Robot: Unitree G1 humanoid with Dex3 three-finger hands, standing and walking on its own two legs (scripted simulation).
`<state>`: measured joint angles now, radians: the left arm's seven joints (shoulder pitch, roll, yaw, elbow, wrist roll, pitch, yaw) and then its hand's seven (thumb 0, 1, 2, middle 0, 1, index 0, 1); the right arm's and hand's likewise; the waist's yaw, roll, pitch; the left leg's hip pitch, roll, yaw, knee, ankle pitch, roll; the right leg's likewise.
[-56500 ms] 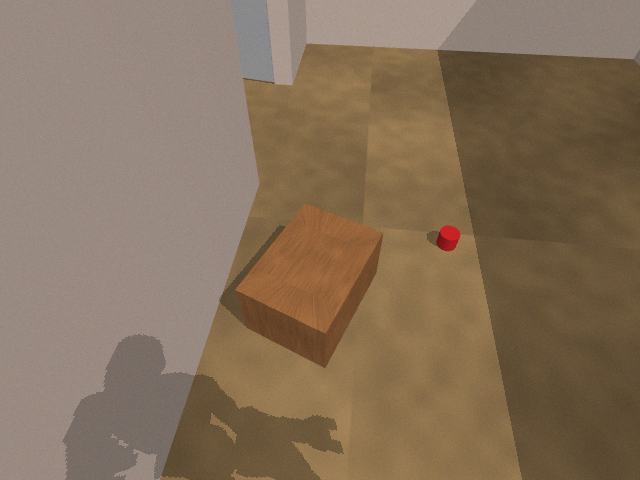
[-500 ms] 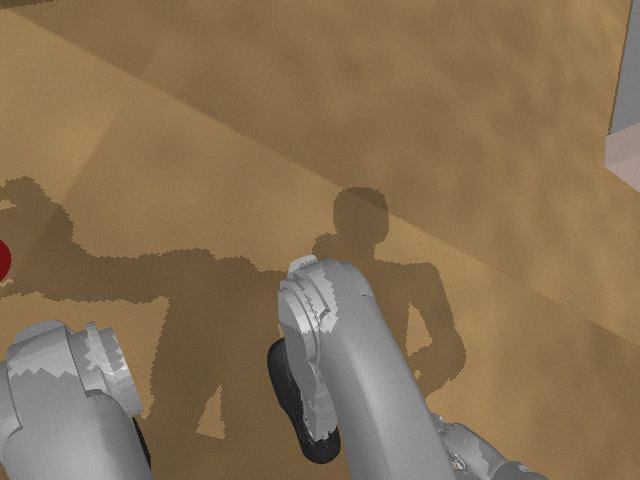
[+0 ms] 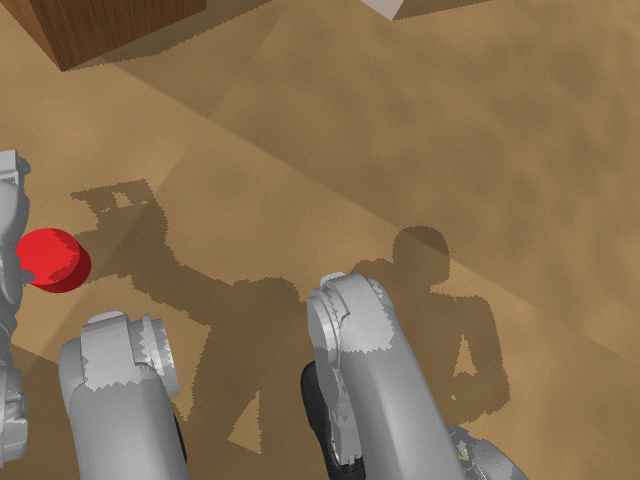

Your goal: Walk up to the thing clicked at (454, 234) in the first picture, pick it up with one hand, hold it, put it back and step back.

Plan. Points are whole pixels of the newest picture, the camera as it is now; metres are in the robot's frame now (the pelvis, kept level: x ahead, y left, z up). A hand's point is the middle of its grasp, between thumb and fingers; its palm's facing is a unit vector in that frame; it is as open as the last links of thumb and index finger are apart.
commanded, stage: withdraw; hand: left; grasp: from above
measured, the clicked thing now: (54, 261) +0.42 +0.30 -0.27
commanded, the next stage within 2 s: home in 0.58 s
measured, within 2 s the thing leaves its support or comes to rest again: neither
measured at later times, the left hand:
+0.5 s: hand out of the picture +0.39 +0.32 -0.13, palm faces -0.49 -0.11 -0.86, open 14.1 cm
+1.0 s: hand out of the picture +0.37 +0.32 -0.03, palm faces -0.34 -0.29 -0.90, open 12.0 cm
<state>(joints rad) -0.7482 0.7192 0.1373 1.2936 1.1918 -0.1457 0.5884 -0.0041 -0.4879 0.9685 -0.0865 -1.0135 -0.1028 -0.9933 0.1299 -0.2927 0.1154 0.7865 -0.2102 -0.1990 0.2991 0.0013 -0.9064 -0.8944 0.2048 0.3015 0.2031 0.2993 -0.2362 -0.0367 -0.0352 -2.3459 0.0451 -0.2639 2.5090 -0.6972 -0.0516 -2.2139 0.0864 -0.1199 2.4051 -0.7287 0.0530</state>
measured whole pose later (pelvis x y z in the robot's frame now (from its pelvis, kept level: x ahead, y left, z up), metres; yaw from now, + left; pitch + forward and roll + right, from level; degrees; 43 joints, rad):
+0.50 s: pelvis -0.02 -0.01 +0.03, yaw +4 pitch +30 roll -8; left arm -0.90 0.73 0.00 1.37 1.21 -0.25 0.29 0.00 -0.52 1.01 -0.08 -1.01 -0.08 -1.01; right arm 0.14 -0.32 0.08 0.72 -0.13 -0.03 0.12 0.00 -0.91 -0.90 0.20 0.30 0.20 0.30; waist -0.20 -0.05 -0.04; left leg -2.28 0.04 -0.19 2.35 -0.60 -0.04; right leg -2.17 0.05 -0.07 2.30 -0.66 0.04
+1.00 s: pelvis -0.01 +0.00 +0.09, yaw +6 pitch +34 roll -6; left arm -0.62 0.54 0.02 0.97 0.87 0.02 0.22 0.00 -0.03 0.88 -0.22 -0.62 -0.21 -0.62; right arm 0.17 -0.24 0.00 0.72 -0.06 -0.02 0.13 0.00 -0.90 -0.89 0.21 0.30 0.20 0.30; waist -0.11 0.08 -0.18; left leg -2.13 0.06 -0.13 2.18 -0.65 -0.02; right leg -2.04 0.05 -0.03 2.15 -0.70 0.05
